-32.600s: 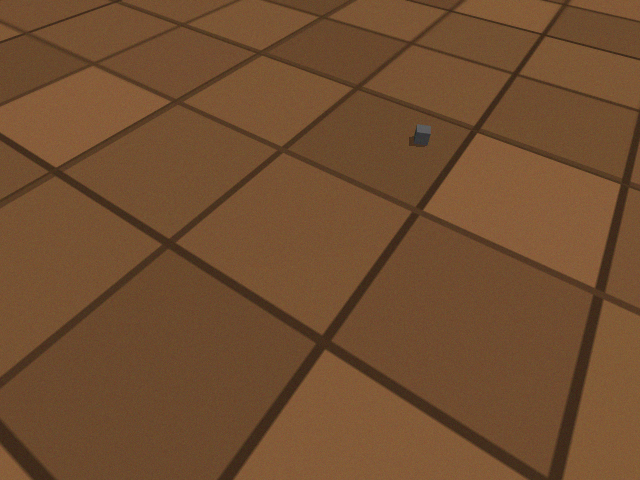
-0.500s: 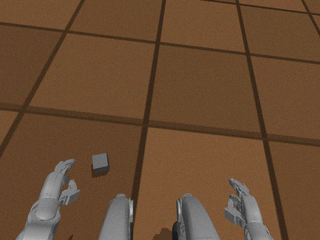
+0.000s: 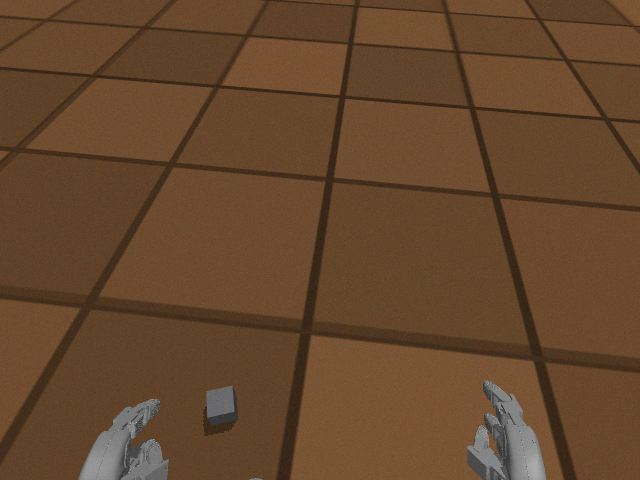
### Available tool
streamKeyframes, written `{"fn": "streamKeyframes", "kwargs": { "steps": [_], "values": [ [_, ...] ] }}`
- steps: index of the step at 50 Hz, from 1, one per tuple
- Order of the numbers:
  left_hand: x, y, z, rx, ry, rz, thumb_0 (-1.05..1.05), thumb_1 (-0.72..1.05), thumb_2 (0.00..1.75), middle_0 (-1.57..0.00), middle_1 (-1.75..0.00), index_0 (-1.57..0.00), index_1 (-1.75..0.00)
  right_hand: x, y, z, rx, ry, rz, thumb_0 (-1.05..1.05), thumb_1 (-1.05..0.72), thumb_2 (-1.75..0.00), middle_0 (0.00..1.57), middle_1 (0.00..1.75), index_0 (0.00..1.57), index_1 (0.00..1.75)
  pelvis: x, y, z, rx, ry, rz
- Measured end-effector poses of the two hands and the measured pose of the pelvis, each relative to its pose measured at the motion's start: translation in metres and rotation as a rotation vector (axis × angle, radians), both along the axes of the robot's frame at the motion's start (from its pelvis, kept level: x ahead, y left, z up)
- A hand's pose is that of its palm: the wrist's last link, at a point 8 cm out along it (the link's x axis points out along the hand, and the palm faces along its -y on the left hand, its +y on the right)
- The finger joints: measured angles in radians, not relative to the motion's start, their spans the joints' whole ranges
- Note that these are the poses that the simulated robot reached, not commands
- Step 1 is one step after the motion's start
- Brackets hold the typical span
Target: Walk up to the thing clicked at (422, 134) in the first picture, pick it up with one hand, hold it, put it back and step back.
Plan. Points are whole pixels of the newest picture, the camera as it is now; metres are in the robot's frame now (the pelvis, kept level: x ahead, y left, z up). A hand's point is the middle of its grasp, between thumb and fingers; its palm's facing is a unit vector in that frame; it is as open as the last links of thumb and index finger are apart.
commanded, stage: home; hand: left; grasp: from above
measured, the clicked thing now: (222, 405) +0.44 +0.25 -0.68
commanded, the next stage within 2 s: stand in 1.88 s
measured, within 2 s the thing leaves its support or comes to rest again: neither
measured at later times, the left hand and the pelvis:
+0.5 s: hand (166, 466) +0.17 +0.18 -0.05, palm faces +0.04 -0.98 -0.21, open 7.4 cm; pelvis +0.00 +0.00 +0.00, yaw +0 degrees
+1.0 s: hand (167, 470) +0.16 +0.18 -0.05, palm faces +0.04 -0.98 -0.20, open 7.4 cm; pelvis +0.00 +0.00 +0.00, yaw +0 degrees
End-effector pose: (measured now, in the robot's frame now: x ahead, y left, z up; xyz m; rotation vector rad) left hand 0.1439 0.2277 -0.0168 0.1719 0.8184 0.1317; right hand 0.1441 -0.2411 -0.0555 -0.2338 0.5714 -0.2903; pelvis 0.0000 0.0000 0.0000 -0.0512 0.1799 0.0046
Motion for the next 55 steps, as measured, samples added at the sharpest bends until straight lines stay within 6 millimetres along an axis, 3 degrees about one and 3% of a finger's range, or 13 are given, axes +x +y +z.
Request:
{"fn": "streamKeyframes", "kwargs": {
  "steps": [10, 31, 55],
  "values": [
    [0.001, -0.001, -0.005, -0.008, -0.001, 0.004, 0.01, 0.9, 0.9, -0.2, -0.3, -0.2, -0.3, 0.015, 0.001, 0.005, -0.019, -0.018, 0.048, 0.01, -0.9, -0.9, 0.2, 0.3, 0.2, 0.3, 0.001, -0.003, 0.0, 0.002, -0.008, 0.006],
    [0.006, -0.002, -0.002, 0.001, -0.004, -0.012, 0.01, 0.9, 0.9, -0.2, -0.3, -0.2, -0.3, -0.003, 0.0, -0.006, -0.005, 0.038, 0.014, 0.02, -0.9, -0.9, 0.2, 0.3, 0.2, 0.3, 0.002, -0.001, 0.001, 0.003, -0.011, -0.003],
    [0.001, -0.004, -0.003, 0.001, 0.0, -0.01, 0.01, 0.9, 0.9, -0.2, -0.3, -0.2, -0.3, 0.0, -0.002, -0.002, -0.007, 0.009, 0.022, 0.02, -0.9, -0.9, 0.2, 0.3, 0.2, 0.3, -0.002, -0.004, 0.0, 0.005, -0.013, -0.002]
  ]
}}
